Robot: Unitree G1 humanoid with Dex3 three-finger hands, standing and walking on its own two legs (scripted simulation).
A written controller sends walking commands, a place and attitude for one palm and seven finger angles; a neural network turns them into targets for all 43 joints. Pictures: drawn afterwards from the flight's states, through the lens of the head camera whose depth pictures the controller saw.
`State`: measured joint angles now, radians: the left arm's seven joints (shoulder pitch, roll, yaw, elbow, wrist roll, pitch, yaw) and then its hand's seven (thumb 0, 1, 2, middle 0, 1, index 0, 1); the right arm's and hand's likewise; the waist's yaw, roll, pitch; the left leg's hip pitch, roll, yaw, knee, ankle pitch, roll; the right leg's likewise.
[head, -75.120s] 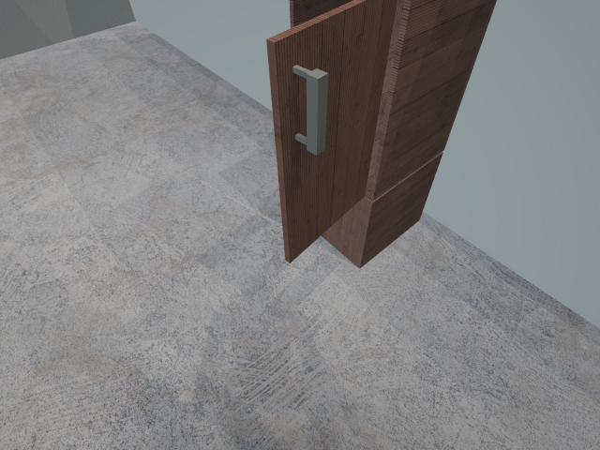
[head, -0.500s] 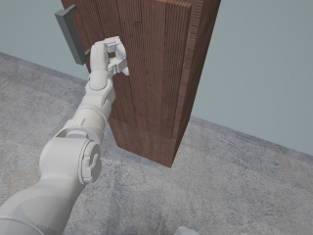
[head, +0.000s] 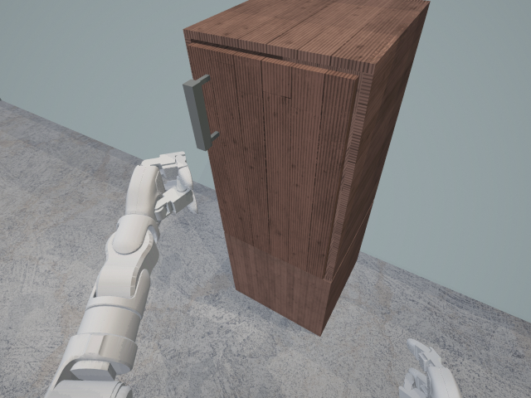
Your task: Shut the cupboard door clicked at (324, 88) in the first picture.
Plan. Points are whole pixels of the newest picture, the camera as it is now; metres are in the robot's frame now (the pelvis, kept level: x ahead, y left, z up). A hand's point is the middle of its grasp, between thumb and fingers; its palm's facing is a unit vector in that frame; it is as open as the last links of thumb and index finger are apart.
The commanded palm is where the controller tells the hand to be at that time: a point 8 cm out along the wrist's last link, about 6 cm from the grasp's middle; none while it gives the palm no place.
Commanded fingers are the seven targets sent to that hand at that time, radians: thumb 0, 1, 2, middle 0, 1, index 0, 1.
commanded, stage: draw the hand back to the body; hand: left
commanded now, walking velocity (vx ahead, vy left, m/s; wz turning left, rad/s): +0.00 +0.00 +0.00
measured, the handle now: (205, 112) +0.65 +0.16 +0.13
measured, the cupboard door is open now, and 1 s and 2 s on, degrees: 0 0 0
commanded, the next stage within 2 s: step back with the hand held close in 1.02 s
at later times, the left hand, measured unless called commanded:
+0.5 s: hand (71, 266) +0.23 +0.24 +0.16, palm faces +0.38 -0.86 -0.33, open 5.0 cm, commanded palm +0.18 +0.29 +0.18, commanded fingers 0.00 0.90 0.90 -0.37 -0.48 -0.37 -0.48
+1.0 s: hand (30, 294) +0.20 +0.27 +0.16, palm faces +0.49 -0.79 -0.38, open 7.4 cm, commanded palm +0.14 +0.31 +0.18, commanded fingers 0.00 0.90 0.90 -0.20 -0.30 -0.20 -0.30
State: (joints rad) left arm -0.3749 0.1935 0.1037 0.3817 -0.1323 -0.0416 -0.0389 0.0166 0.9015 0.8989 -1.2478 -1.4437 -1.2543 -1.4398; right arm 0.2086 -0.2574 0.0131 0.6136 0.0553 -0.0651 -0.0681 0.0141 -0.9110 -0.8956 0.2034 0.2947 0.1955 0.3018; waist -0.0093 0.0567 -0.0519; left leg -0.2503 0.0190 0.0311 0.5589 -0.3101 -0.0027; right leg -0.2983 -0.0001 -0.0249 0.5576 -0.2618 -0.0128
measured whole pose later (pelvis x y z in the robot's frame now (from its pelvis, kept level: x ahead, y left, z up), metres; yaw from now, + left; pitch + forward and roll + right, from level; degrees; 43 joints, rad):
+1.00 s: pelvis +0.01 +0.01 +0.01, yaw +1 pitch -5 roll +0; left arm 0.44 0.31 0.32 -0.34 -0.05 -0.09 0.12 0.02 0.89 0.90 -0.21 -0.31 -0.22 -0.31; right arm 0.19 -0.21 0.02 0.64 0.00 -0.11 -0.09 0.01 -0.91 -0.90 0.21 0.30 0.20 0.30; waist 0.06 0.06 0.01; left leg -0.07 0.01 0.01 0.42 -0.26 0.00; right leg -0.10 -0.01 -0.04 0.40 -0.21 0.00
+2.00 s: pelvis -0.10 +0.02 -0.01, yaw +4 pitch +1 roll -2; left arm 0.52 0.46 0.50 -0.52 0.00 -0.26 0.17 0.02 0.89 0.90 -0.21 -0.30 -0.22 -0.30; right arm 0.29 -0.21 0.00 0.58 0.00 -0.08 -0.09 0.02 -0.91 -0.90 0.21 0.30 0.20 0.30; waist -0.02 0.01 -0.02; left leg -0.50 0.01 0.00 0.68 -0.21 0.05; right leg -0.33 0.05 0.02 0.65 -0.35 0.01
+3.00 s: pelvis -0.36 +0.07 -0.01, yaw -2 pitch -3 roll +1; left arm 0.63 0.49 0.43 -0.60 -0.04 -0.17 0.14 0.02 0.89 0.90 -0.21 -0.30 -0.21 -0.30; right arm 0.29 -0.20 0.00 0.64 -0.01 -0.06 -0.06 0.01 -0.90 -0.90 0.21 0.30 0.20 0.30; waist -0.04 -0.04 -0.01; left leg -0.61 0.00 0.07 0.97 -0.38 -0.04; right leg -0.27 0.05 -0.11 0.58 -0.29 -0.13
